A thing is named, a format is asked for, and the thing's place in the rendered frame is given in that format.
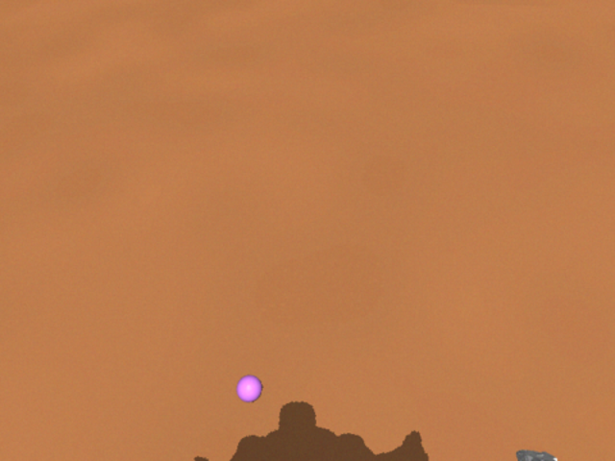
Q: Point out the ball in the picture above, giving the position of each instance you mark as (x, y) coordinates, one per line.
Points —
(248, 388)

